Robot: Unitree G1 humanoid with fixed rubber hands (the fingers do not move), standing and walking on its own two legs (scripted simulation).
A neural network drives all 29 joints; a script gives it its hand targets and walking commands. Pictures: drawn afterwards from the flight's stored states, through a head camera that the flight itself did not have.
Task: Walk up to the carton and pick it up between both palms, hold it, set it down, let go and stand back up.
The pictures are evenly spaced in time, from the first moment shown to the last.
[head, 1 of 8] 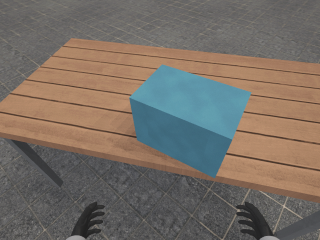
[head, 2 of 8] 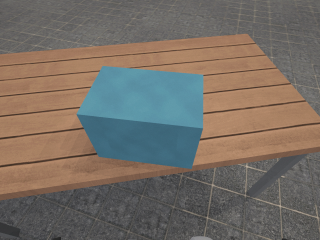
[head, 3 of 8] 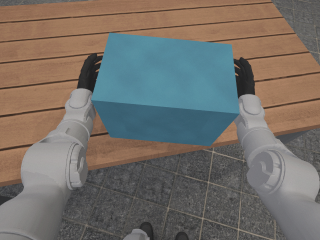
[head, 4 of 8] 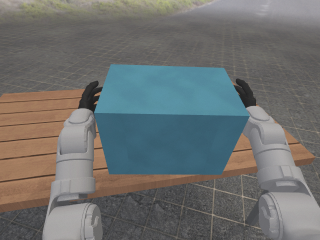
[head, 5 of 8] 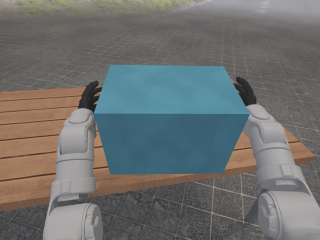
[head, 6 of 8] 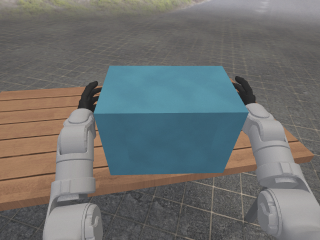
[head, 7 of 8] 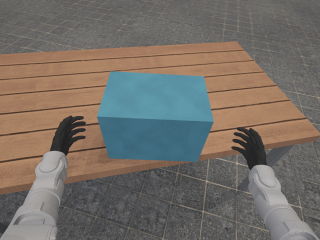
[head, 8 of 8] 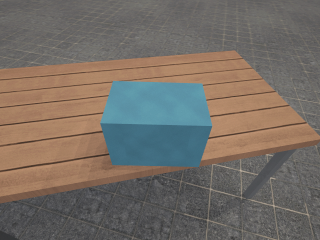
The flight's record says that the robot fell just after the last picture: no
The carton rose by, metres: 0.19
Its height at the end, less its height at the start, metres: +0.00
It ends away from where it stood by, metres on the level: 0.02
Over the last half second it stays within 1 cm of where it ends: yes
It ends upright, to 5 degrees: yes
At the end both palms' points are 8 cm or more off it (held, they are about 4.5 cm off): yes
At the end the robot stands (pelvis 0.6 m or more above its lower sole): yes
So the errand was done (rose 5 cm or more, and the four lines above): yes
